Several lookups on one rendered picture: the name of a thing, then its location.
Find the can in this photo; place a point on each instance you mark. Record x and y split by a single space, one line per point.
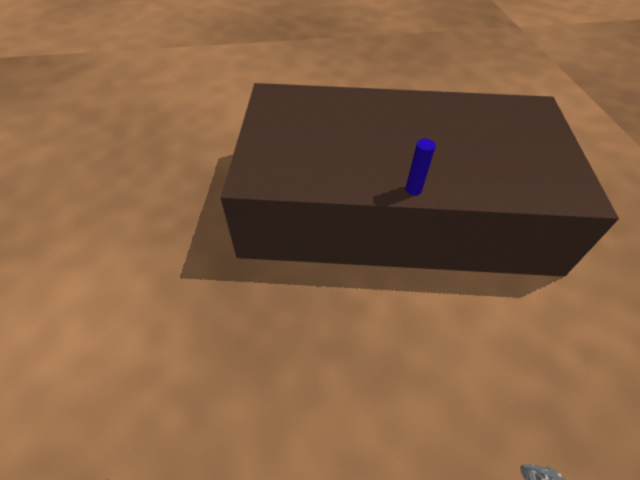
420 166

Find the right robot hand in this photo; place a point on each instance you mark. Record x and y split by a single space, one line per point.
535 472

